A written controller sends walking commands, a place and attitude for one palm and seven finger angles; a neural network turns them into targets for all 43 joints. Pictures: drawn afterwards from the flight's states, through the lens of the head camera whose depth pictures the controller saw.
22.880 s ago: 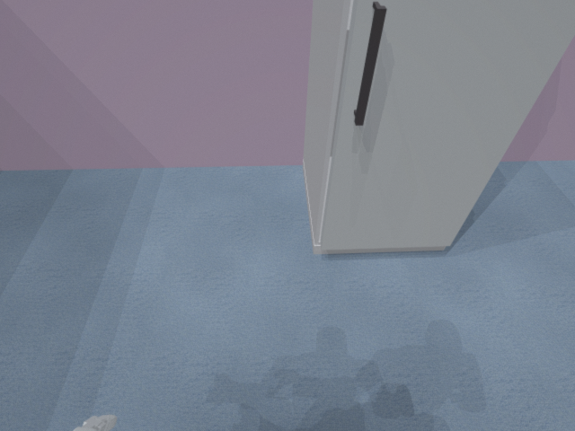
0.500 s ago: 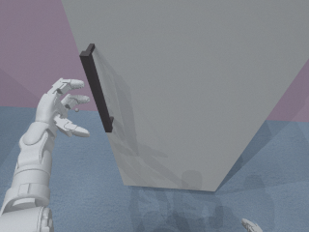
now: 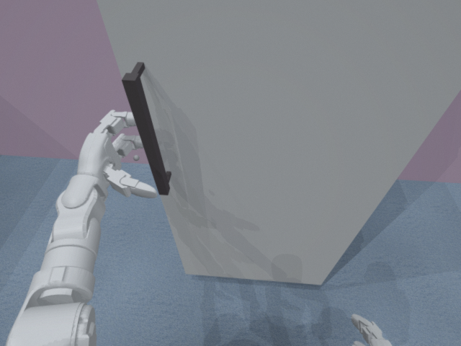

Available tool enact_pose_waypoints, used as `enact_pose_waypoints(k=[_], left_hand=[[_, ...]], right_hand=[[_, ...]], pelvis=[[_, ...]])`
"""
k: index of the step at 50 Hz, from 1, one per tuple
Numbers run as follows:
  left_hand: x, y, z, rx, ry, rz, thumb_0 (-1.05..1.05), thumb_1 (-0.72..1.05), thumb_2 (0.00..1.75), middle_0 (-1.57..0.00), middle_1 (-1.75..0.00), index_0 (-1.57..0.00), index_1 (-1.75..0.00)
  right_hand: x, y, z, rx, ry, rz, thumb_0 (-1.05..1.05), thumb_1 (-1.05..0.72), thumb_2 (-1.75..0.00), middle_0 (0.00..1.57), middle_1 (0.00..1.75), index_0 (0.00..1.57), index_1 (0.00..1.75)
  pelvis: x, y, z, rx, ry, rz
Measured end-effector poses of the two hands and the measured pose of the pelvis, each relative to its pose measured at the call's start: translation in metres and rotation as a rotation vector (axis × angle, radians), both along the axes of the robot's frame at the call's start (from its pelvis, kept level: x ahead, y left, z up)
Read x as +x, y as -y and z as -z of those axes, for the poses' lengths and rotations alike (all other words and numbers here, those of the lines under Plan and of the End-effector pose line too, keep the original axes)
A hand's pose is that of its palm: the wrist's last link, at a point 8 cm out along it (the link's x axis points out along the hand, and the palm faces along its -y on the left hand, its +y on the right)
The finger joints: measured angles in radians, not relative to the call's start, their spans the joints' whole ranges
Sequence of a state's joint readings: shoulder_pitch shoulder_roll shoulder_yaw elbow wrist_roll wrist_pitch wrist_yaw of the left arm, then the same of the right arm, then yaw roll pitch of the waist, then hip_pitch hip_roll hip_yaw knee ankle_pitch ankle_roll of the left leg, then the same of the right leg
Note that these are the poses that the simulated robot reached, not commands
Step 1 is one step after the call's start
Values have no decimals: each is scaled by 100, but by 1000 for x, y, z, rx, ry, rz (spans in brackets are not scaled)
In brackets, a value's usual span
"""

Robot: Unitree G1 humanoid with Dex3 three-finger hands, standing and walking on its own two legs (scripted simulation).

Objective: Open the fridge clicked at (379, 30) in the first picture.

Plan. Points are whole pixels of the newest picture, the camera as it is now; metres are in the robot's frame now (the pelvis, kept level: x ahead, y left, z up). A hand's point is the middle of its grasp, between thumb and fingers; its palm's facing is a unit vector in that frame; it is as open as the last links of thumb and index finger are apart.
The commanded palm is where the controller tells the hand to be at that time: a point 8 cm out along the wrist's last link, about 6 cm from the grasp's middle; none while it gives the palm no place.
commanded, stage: feel for the door with the fingertips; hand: left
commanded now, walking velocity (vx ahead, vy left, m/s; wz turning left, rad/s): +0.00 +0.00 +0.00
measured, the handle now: (153, 138) +0.46 +0.16 +0.11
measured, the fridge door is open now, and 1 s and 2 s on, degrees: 0 0 0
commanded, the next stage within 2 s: slide the fingers in behind the handle in 0.16 s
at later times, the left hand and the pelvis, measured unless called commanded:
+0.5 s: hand (143, 150) +0.42 +0.17 +0.13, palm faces -0.07 -1.00 -0.01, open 13.7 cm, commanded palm +0.39 +0.23 +0.12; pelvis +0.00 +0.00 +0.00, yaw -1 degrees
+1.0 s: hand (149, 154) +0.41 +0.16 +0.12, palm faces -0.06 -1.00 -0.01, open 13.9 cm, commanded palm +0.39 +0.21 +0.12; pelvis +0.01 +0.00 +0.00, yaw +0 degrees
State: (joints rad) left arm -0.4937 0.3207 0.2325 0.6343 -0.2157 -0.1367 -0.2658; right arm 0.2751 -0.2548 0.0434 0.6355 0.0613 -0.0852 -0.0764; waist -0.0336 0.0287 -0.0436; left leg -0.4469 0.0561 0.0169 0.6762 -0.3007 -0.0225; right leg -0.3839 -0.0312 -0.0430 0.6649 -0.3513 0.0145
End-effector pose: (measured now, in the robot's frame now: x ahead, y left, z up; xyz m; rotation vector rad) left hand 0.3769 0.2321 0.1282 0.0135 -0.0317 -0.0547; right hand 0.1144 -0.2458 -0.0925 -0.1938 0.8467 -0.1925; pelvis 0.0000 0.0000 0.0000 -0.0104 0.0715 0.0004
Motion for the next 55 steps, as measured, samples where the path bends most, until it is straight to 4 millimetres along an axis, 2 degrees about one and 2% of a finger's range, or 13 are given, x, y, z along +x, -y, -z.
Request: enact_pose_waypoints(k=[8, 16, 23, 36, 45, 55], left_hand=[[18, 10, 2, -8, -17, 18, -1, -50, 30, -30, -120, -30, -120], [22, 7, 2, -2, -5, 11, -1, -50, 30, -36, -125, -35, -122], [22, 6, 2, -3, -6, 16, -1, -50, 30, -37, -123, -35, -122], [13, 14, 8, -11, 0, 17, -1, -50, 30, -31, -120, -31, -120], [18, 14, 10, 0, -16, 4, -1, -50, 30, -32, -122, -31, -121], [15, 24, 8, -7, -7, 11, -1, -50, 30, -30, -122, -31, -120]], right_hand=[[-13, 6, 4, -6, -46, 24, 1, -90, -90, 21, 30, 21, 30], [-30, 11, 8, -12, -101, 46, 1, -90, -90, 21, 30, 21, 30], [-35, 12, 9, -13, -112, 57, 1, -90, -90, 20, 30, 21, 30], [-22, 6, 5, -1, -63, 48, 1, -90, -90, 20, 30, 21, 30], [-10, 3, 3, -3, -46, 28, 1, -90, -90, 21, 30, 21, 30], [-2, -1, 5, 13, -41, 11, 1, -90, -90, 20, 30, 21, 30]], pelvis=[[1, 0, 1, 2, -17, 4], [2, 0, 1, 2, -28, 8], [0, 1, 2, 1, -27, 9], [1, -2, 1, 1, -21, 16], [3, -2, 1, -1, -25, 9], [8, -3, 1, 0, -22, 5]])
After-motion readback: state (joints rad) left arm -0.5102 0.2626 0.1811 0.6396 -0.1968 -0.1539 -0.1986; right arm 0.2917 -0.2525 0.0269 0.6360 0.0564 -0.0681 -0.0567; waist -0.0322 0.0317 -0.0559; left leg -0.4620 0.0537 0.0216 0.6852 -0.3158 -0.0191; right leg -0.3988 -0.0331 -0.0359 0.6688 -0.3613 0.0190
